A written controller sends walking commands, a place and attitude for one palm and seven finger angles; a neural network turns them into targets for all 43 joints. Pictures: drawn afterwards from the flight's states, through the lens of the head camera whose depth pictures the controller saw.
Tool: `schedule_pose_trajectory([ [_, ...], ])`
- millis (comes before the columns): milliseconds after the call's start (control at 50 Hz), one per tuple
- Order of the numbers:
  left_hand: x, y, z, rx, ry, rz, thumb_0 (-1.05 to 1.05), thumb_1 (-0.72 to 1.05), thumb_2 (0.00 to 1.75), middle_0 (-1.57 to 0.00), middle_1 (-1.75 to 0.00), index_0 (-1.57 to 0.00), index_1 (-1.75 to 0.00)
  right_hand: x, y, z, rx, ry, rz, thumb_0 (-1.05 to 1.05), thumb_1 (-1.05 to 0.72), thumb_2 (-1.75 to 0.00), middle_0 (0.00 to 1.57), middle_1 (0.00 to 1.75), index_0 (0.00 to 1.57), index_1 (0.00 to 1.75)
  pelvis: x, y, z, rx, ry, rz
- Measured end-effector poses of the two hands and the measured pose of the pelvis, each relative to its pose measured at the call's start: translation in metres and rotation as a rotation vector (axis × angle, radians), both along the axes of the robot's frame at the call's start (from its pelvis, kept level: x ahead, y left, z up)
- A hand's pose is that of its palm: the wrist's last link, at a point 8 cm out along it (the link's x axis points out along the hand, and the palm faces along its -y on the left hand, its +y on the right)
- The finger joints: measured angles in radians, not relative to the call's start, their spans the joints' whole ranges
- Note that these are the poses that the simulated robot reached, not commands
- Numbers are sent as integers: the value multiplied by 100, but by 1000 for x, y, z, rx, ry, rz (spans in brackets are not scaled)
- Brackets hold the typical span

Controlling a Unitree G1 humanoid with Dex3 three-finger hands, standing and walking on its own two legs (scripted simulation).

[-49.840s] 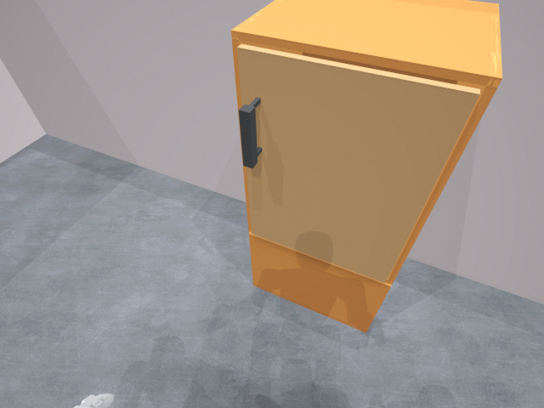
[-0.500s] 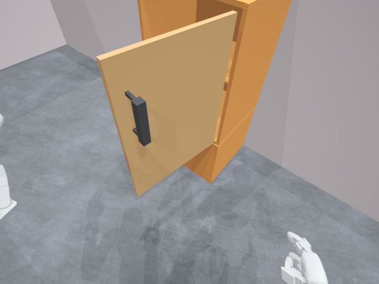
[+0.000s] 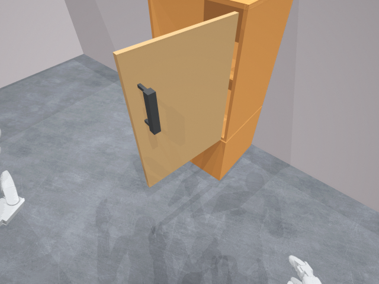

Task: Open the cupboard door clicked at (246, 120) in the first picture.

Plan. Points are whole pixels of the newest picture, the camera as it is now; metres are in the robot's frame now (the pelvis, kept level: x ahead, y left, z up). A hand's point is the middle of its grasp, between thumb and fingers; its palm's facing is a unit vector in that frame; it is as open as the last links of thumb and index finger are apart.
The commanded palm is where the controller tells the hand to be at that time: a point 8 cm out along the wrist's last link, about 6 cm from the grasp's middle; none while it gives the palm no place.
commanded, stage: stop stepping back and stand still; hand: left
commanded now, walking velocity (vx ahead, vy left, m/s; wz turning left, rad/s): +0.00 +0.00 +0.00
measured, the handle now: (148, 109) +0.56 +0.15 +0.05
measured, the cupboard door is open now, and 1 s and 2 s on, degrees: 80 80 80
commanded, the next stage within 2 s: let the arm hang, fingers relaxed in 0.68 s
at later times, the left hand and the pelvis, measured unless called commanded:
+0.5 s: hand (5, 229) +0.17 +0.28 +0.15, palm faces +0.41 -0.79 -0.45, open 7.4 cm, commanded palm +0.11 +0.31 +0.18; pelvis -0.03 +0.01 +0.01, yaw +0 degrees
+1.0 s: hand out of the picture +0.08 +0.24 -0.11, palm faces +0.00 -0.94 -0.35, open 7.4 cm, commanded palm none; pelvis -0.05 +0.02 +0.00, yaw +1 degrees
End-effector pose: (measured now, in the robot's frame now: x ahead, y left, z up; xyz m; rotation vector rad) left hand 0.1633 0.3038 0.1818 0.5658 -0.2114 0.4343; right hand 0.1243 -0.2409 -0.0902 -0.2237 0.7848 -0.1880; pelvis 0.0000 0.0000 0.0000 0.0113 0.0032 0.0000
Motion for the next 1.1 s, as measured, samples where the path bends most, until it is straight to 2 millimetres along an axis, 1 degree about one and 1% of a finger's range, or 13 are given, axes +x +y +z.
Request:
schedule_pose_trajectory([
  [180,-14,-21,4,23,37,-120,2,88,90,-21,-30,-21,-30,17,14,17,32,-90,53,1,-90,-90,21,30,20,30,-14,-1,3,-14,-4,-4],
  [300,-31,-3,8,32,25,-61,1,88,90,-21,-30,-22,-31,19,13,25,7,-108,59,1,-90,-90,21,30,20,30,-21,3,6,-22,-7,-3],
  [400,-37,10,-2,-20,36,-4,1,88,90,-21,-30,-21,-30,13,14,26,-12,-97,65,1,-90,-90,21,30,20,30,-26,8,8,-27,-9,1],
  [520,-35,7,-12,-62,56,-28,2,89,90,-21,-30,-21,-30,3,20,27,-25,-75,67,1,-90,-90,21,30,20,30,-31,13,9,-29,-11,4],
  [780,-36,15,6,26,50,-62,1,88,90,-21,-30,-21,-30,-3,35,22,6,-60,64,1,-90,-90,21,30,20,30,-32,20,10,-28,-3,6],
  [800,-34,17,-3,27,77,-65,1,89,90,-21,-30,-21,-30,-2,35,18,19,-59,80,1,-90,-90,21,30,20,30,-32,21,9,-31,6,15],
  [820,-30,21,-21,5,146,-61,1,89,90,-21,-30,-21,-30,-2,34,11,32,-39,100,1,-90,-90,21,30,20,30,-34,22,7,-32,13,25],
  [860,-24,29,-75,-92,362,-19,0,89,90,-20,-30,-20,-30,-2,28,-7,48,26,121,1,-90,-90,21,30,20,30,-38,26,3,-29,19,32],
  [900,-31,28,-138,-199,611,33,0,90,90,-20,-30,-20,-30,-7,21,-21,55,82,114,1,-90,-90,21,30,20,30,-41,27,-1,-22,17,30],
  [940,-52,16,-195,-293,845,62,1,90,90,-19,-30,-20,-30,-17,14,-29,54,128,96,1,-90,-90,21,30,20,30,-44,26,-3,-16,10,25],
  [1000,-96,-14,-261,-426,1112,67,1,90,90,-20,-30,-20,-30,-41,2,-32,33,215,71,1,-90,-90,21,30,20,30,-45,20,-3,-13,-3,26],
  [1060,-141,-48,-303,-552,1303,65,1,90,90,-20,-30,-20,-30,-72,-10,-30,-7,333,45,0,-90,-90,21,30,20,30,-46,15,-3,-15,-14,31],
  [1100,-167,-65,-319,-617,1397,78,1,91,90,-20,-30,-20,-30,-93,-17,-29,-31,415,27,0,-91,-90,21,30,20,30,-47,12,-1,-19,-17,34],
])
